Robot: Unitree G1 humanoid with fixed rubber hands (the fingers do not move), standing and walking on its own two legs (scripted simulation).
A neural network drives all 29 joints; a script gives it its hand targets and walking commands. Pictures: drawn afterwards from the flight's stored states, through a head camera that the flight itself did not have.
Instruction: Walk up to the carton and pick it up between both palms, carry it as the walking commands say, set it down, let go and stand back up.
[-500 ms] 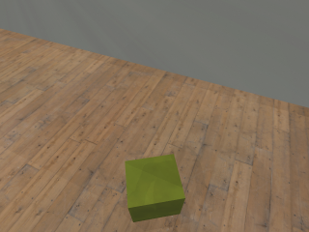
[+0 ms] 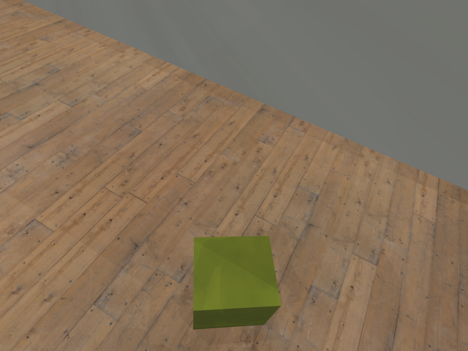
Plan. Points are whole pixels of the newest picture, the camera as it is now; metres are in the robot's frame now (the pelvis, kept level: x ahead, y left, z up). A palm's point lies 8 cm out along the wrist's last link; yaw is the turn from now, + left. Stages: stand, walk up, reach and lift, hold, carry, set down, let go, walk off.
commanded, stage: walk up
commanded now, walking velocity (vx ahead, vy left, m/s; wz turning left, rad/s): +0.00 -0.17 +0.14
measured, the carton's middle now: (230, 283) +0.46 -0.05 -0.63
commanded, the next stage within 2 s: none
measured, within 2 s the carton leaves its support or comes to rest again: neither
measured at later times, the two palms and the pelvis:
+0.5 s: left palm out of the picture +0.07 +0.18 -0.13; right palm out of the picture +0.08 -0.31 -0.13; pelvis +0.00 -0.06 -0.01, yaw +2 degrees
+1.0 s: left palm out of the picture +0.06 +0.21 -0.15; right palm out of the picture +0.09 -0.25 -0.10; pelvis +0.01 -0.02 +0.00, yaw +2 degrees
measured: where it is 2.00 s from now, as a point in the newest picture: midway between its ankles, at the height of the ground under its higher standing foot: outside the picture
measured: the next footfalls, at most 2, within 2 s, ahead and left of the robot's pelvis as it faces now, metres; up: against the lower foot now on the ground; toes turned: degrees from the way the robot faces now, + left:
right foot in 0.32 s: +0.01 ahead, -0.15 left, +0.00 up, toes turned -5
left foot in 0.74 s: +0.10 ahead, +0.08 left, +0.00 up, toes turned +4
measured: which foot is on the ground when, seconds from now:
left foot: down 0.00-0.32, up 0.34-0.72, down 0.74-1.00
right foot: up 0.00-0.30, down 0.32-0.76, up 0.78-1.00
